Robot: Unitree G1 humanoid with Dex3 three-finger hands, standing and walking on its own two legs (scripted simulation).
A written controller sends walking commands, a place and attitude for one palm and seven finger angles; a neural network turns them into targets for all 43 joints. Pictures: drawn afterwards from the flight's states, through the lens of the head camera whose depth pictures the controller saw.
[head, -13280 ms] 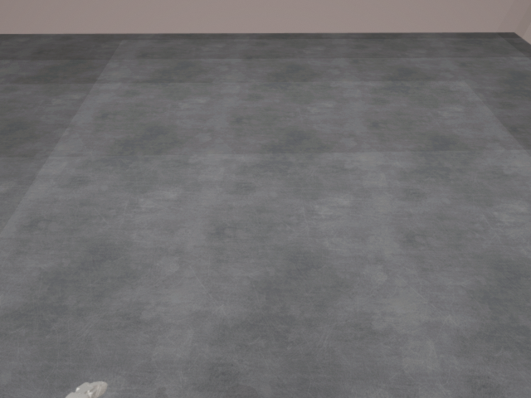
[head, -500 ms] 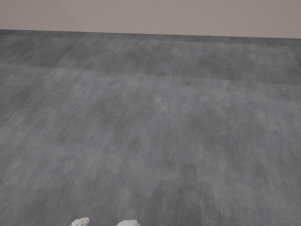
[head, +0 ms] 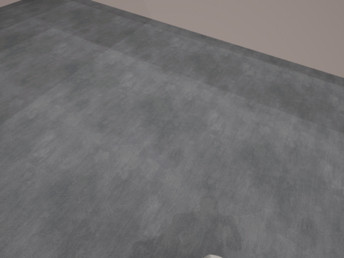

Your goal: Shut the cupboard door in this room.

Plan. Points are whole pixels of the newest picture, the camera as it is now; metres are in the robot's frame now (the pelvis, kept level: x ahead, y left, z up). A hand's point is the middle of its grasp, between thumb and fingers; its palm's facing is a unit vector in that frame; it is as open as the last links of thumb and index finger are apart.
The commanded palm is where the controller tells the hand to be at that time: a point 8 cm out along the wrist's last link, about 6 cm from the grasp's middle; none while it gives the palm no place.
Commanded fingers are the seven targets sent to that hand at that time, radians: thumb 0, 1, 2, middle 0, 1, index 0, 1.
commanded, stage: turn or walk to find it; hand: left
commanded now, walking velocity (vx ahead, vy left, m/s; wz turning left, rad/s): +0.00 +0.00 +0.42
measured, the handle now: out of the picture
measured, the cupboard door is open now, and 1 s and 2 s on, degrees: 97 97 97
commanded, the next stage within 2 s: none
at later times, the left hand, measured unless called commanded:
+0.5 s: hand out of the picture +0.02 +0.16 -0.15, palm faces +0.21 -0.94 -0.27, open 7.4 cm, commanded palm none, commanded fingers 0.00 0.90 0.90 -0.20 -0.30 -0.20 -0.30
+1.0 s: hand out of the picture -0.09 +0.23 -0.17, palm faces +0.44 -0.86 -0.25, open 7.4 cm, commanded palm none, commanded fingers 0.00 0.90 0.90 -0.20 -0.30 -0.20 -0.30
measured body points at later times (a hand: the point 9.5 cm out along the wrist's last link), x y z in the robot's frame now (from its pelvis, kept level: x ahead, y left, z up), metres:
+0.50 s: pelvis -0.03 -0.04 +0.00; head +0.01 -0.07 +0.45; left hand +0.01 +0.21 -0.13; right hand +0.05 -0.29 -0.16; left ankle -0.07 +0.10 -0.65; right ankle -0.01 -0.15 -0.74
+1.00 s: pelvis -0.05 +0.00 +0.01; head -0.03 +0.03 +0.45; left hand -0.11 +0.27 -0.15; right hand +0.13 -0.18 -0.13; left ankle -0.10 +0.09 -0.74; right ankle -0.01 -0.14 -0.67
